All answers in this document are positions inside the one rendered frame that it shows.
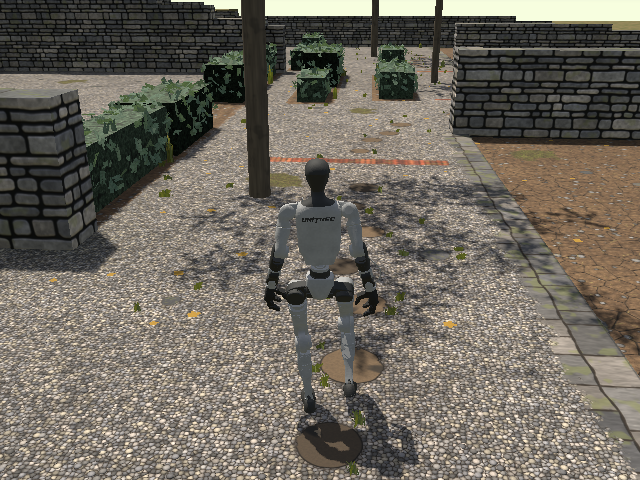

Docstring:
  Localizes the left robot forearm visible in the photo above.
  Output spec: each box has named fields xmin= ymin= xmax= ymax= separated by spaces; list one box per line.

xmin=265 ymin=244 xmax=284 ymax=289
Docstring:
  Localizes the right robot thigh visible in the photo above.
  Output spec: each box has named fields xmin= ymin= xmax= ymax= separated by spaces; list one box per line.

xmin=334 ymin=277 xmax=354 ymax=334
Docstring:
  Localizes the right robot forearm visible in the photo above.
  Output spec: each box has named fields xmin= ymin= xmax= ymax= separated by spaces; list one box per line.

xmin=355 ymin=242 xmax=376 ymax=292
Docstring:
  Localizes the robot left hand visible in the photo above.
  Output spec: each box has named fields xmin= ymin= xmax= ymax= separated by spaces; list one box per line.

xmin=264 ymin=287 xmax=287 ymax=311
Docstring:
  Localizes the left robot upper arm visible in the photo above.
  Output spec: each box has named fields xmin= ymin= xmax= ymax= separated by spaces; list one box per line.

xmin=274 ymin=202 xmax=297 ymax=259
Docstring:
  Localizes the right robot upper arm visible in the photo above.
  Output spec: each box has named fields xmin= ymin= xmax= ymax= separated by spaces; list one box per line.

xmin=339 ymin=201 xmax=365 ymax=258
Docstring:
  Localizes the robot right hand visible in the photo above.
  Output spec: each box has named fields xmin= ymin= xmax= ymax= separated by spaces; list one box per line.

xmin=355 ymin=289 xmax=379 ymax=317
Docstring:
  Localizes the robot right foot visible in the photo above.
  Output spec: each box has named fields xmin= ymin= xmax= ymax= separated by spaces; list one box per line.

xmin=343 ymin=379 xmax=357 ymax=397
